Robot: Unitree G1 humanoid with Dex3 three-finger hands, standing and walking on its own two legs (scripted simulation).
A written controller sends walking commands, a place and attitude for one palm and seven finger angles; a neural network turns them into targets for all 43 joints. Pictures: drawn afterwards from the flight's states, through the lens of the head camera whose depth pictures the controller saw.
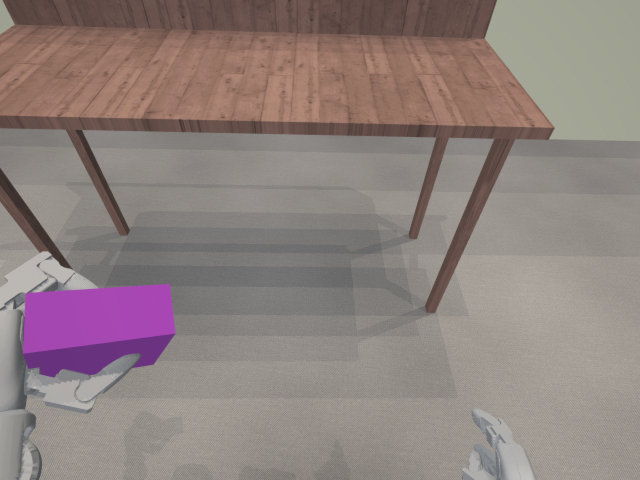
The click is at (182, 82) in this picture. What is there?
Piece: table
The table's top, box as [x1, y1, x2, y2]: [0, 25, 554, 139]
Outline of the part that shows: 0,34 0,127 548,139 554,128 483,38 44,25 14,25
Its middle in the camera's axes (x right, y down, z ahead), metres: -0.20 -0.42 +0.99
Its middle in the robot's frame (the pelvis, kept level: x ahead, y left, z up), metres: +1.02 +0.26 +0.03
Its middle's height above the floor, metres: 0.80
